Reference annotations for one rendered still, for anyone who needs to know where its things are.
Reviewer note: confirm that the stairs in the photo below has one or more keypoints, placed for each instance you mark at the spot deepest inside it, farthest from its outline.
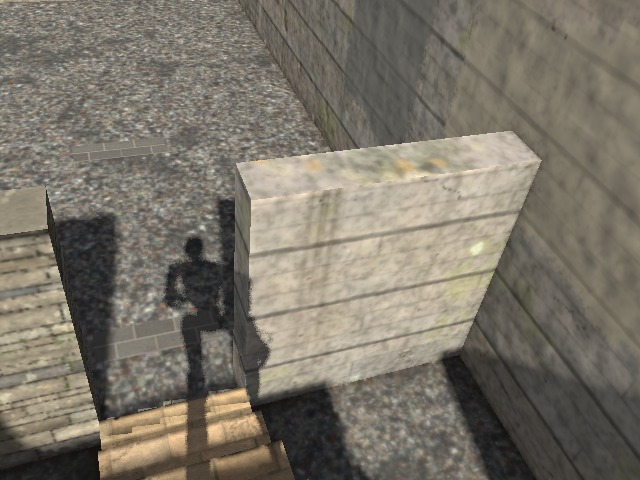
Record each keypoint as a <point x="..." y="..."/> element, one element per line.
<point x="214" y="437"/>

